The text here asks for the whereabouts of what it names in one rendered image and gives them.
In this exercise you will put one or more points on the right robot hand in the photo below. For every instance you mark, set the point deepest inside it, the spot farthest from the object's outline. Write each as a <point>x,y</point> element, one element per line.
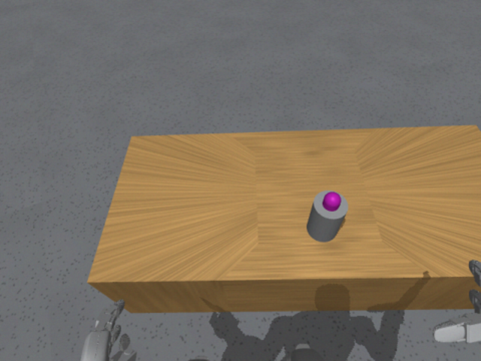
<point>466,327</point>

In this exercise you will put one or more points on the bottle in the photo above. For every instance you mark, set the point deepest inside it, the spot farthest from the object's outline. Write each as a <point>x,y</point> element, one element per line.
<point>327,213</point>

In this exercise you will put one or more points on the left robot hand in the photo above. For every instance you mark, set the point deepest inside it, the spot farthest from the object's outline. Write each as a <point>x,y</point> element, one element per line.
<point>98,343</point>

